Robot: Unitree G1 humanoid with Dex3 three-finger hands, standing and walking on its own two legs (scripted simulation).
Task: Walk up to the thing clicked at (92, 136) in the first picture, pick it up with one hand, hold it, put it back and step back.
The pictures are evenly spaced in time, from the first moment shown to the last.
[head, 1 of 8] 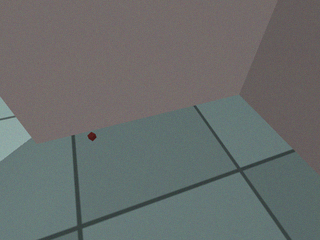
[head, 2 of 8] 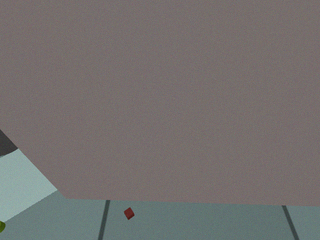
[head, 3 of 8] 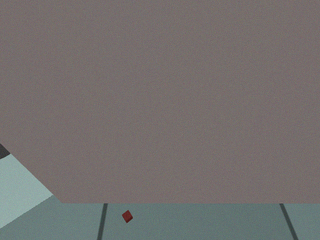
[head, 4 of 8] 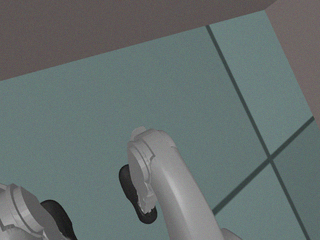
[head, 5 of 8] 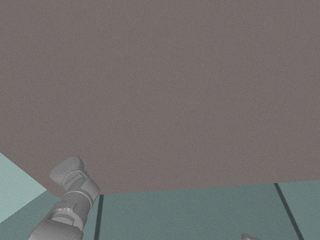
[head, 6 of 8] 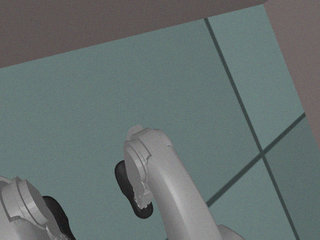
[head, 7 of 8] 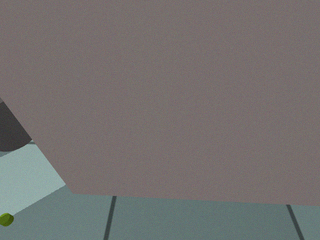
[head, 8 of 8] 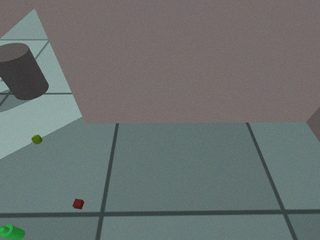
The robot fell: no
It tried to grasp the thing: yes
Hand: left
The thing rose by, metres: 0.60
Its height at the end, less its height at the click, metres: +0.00
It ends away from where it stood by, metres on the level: 0.66
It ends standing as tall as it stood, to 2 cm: yes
